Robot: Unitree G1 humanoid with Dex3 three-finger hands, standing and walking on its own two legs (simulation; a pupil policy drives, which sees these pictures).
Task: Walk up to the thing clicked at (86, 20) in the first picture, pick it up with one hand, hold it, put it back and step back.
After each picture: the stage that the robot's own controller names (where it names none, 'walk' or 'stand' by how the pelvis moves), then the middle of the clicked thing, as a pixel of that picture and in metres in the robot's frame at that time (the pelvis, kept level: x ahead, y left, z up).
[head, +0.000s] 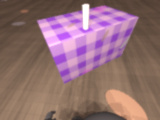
stand; (85, 17) +1.05 +0.14 +0.14
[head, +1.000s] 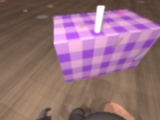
rise first; (99, 20) +0.97 +0.04 +0.15
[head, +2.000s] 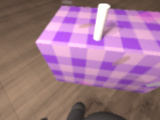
rise first; (100, 24) +0.68 +0.08 +0.16
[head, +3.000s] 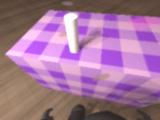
stand; (73, 36) +0.51 +0.19 +0.17
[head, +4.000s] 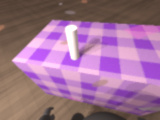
stand; (73, 44) +0.50 +0.18 +0.14
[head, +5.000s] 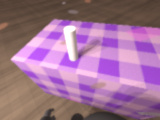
stand; (72, 45) +0.49 +0.19 +0.14
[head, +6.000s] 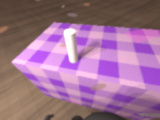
stand; (72, 47) +0.49 +0.19 +0.14
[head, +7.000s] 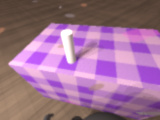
stand; (69, 48) +0.48 +0.21 +0.14
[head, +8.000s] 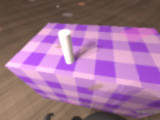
stand; (67, 48) +0.47 +0.22 +0.13
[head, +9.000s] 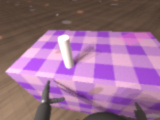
rise first; (67, 53) +0.45 +0.23 +0.14
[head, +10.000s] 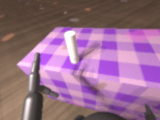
go down; (72, 49) +0.49 +0.22 +0.14
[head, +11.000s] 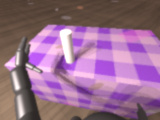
go down; (68, 48) +0.48 +0.21 +0.14
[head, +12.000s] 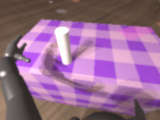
go down; (65, 48) +0.45 +0.21 +0.15
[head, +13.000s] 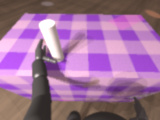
close in; (54, 44) +0.45 +0.23 +0.17
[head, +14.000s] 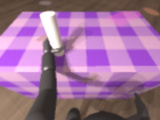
lift; (54, 37) +0.50 +0.22 +0.18
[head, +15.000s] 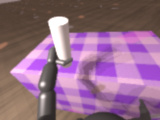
lift; (63, 47) +0.32 +0.17 +0.31
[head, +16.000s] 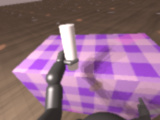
lift; (70, 49) +0.36 +0.16 +0.27
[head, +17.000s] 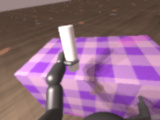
hold; (70, 50) +0.35 +0.15 +0.28
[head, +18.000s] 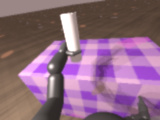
crouch; (72, 40) +0.36 +0.13 +0.35
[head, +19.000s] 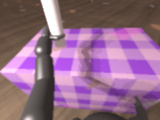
crouch; (55, 24) +0.47 +0.22 +0.35
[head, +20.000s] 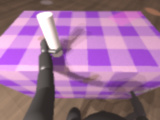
lower; (52, 38) +0.49 +0.23 +0.19
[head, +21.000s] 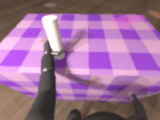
lower; (55, 40) +0.48 +0.23 +0.18
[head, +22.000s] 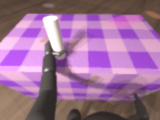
lower; (56, 40) +0.48 +0.22 +0.18
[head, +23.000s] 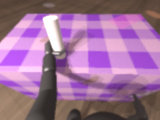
lower; (56, 40) +0.48 +0.22 +0.18
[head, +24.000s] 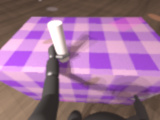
open; (60, 44) +0.46 +0.21 +0.18
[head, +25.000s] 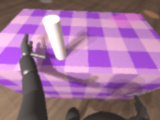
sink last; (57, 41) +0.45 +0.21 +0.18
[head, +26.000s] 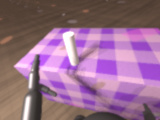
sink last; (72, 50) +0.47 +0.21 +0.16
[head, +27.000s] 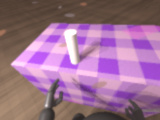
stand; (73, 49) +0.46 +0.19 +0.14
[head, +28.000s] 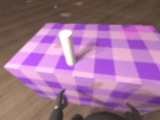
stand; (69, 50) +0.45 +0.21 +0.14
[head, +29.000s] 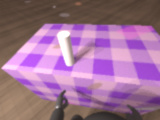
stand; (67, 50) +0.44 +0.21 +0.14
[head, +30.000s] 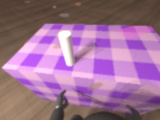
stand; (68, 50) +0.44 +0.21 +0.14
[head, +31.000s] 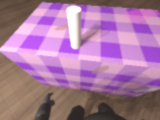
walk; (75, 31) +0.53 +0.16 +0.17
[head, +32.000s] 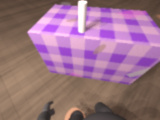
walk; (82, 18) +0.82 +0.13 +0.15
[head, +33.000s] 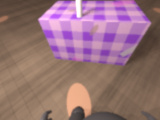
stand; (79, 5) +1.17 +0.24 +0.16
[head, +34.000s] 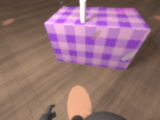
stand; (83, 12) +1.19 +0.19 +0.14
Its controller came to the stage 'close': yes
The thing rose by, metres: 0.21
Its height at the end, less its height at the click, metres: +0.00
